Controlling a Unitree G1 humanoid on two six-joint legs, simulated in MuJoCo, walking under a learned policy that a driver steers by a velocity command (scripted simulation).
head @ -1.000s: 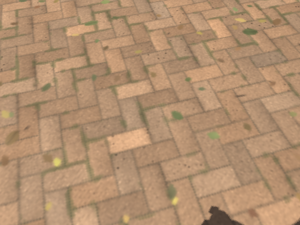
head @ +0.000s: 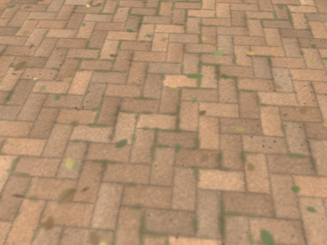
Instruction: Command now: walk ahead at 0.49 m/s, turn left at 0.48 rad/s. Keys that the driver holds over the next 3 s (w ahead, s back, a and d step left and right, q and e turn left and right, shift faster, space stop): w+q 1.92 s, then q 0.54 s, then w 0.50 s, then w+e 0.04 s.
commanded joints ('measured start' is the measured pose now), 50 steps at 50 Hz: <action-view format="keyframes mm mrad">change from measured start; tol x32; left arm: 1 -70 137 31 -55 1 -21 10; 50 -33 145 38 -132 -10 -13 17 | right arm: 1 7 -41 -11 -65 -6 -3 2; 50 -39 -46 -6 -160 -7 0 12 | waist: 1 -26 -115 25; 17 -142 124 -390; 38 -10 86 -67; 41 21 -384 -379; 50 -9 -130 -4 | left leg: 1 -87 45 -43 -83 136 -13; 14 373 -153 196 -532 104 143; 17 1018 236 -772 -801 -214 421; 25 417 53 -239 -890 332 289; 37 489 40 -345 -683 173 170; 42 -198 -108 -123 237 -283 -7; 50 -113 28 -27 -15 -12 -20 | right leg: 1 6 -280 135 -214 194 -136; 14 195 -278 -102 341 902 -37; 15 -36 -233 -100 640 605 7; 16 -487 -14 -9 989 -352 65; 17 -606 7 227 1101 -409 53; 30 -378 -58 188 293 278 126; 38 -153 -25 201 113 136 30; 41 535 -475 997 -3 -270 -241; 50 31 -295 284 -173 146 -152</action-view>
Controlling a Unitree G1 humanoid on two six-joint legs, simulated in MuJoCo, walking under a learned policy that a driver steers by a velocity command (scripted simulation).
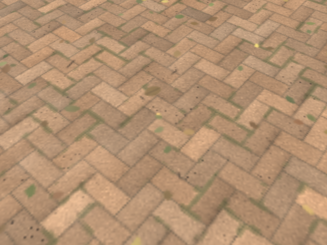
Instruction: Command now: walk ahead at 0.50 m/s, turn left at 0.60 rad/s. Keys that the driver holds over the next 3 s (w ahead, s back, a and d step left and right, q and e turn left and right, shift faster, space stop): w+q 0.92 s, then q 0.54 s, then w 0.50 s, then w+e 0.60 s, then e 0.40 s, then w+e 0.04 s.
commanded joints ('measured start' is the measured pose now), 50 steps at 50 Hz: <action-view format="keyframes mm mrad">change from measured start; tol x32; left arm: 1 -34 150 37 -46 -2 -20 4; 50 -61 155 36 -78 1 -9 10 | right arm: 1 -30 -32 -5 -90 -4 -9 5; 50 -25 -33 -10 -88 -12 -1 -1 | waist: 1 -9 -123 -8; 17 -150 124 -420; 38 13 63 -107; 40 1 -417 -354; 50 -26 -138 -8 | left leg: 1 -135 63 -41 -89 99 -12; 14 376 -125 174 -582 173 142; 17 1035 269 -773 -815 -127 413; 25 386 85 -259 -909 390 302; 37 430 54 -362 -687 194 171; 41 -175 -93 -148 156 -258 17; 50 -88 33 -16 -105 31 -35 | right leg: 1 92 -297 195 -217 186 -172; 14 207 -273 -130 266 870 -46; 15 -31 -237 -128 559 605 -5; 16 -485 -36 -60 915 -349 53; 17 -592 -17 169 1027 -403 42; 31 -300 -45 138 229 291 106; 38 8 -63 170 93 122 -4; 41 480 -441 879 -76 -422 -197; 50 81 -295 163 -148 530 -167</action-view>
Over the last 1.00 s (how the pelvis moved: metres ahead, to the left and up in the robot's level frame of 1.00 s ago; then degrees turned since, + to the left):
0.57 0.12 0.00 35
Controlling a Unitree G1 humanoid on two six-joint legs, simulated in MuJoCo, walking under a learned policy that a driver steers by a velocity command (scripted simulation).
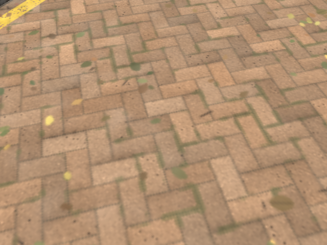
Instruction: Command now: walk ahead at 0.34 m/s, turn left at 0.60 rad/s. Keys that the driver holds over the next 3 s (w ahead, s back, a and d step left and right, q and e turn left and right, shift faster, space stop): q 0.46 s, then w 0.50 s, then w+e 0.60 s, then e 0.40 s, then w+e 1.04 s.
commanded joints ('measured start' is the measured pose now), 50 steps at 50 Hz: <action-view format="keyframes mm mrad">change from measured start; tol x32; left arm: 1 -78 168 44 -56 -4 -8 11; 50 208 191 26 22 -32 30 15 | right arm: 1 -14 -23 -3 -86 -11 -7 5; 50 -316 11 20 -121 4 -82 56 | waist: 1 -28 -135 -35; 14 -98 118 -462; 50 86 -191 49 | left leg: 1 -68 37 4 -134 98 -23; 11 395 -103 125 -628 308 115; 13 855 310 -527 -606 939 419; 33 141 18 -336 -735 -346 171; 38 -307 -75 -93 -80 -47 41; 50 39 -52 90 -537 239 -7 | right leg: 1 80 -279 121 -140 582 -164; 11 99 -219 -79 301 635 -39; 13 -436 19 -2 932 -545 95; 14 -465 0 184 1008 -485 82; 33 15 -32 92 115 -103 -1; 36 93 -441 808 -222 -617 -248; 50 92 -251 256 -195 80 -145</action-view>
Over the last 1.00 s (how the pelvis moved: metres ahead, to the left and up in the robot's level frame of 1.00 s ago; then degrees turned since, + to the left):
0.55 0.13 0.00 35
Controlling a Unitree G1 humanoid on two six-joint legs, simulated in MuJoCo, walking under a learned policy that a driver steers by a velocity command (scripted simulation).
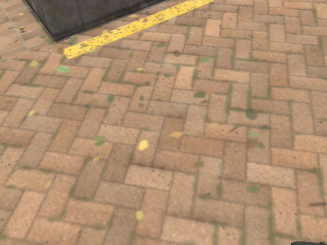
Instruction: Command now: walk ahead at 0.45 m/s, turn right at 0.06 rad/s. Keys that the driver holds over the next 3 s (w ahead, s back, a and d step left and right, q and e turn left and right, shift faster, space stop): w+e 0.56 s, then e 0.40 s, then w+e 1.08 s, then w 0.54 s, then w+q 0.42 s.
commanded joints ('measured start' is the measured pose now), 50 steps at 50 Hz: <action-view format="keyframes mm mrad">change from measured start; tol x32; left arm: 1 17 201 48 -37 -14 -1 3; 50 -258 200 74 -272 -3 79 23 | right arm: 1 -187 -48 -3 -123 10 -38 18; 7 354 -247 -76 10 -29 -25 -20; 50 -53 -138 -13 3 -13 11 -37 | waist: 1 -1 -175 100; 7 -237 264 -404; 23 -161 -5 113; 32 -2 -203 -463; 50 -94 -163 -112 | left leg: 1 49 -40 36 -108 -15 14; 6 1044 292 -372 -157 -86 224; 7 1019 394 -659 -309 -282 300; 13 464 213 -135 -490 -61 204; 22 491 211 139 -528 145 186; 29 624 199 242 -10 796 100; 30 420 151 242 275 589 47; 31 -43 -65 189 698 -464 -36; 32 -91 -100 -64 833 -581 -34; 50 165 -73 -88 -30 -130 -56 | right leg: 1 -73 -211 176 -82 203 -174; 5 -220 -134 102 319 477 -89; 8 -776 -17 126 1005 -214 -11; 20 -650 -89 39 546 348 1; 29 -295 93 -128 331 168 -150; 32 418 -338 785 137 461 -469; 41 -252 -117 241 88 828 -292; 50 -223 -81 416 160 256 -205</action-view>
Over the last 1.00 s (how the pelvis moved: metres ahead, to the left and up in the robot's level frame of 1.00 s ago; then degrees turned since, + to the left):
0.30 0.07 0.00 22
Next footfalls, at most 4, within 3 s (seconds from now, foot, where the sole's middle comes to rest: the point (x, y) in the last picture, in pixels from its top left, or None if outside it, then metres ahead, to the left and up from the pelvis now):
0.10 left None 0.20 0.15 -0.78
0.60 right None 0.46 -0.15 -0.78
1.06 left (199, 206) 0.66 -0.02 -0.78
1.56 right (291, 224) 0.61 -0.39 -0.78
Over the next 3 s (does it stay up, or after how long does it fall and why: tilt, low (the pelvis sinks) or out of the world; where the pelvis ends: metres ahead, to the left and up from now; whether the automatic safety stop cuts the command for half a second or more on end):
stays up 0.89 -0.95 -0.02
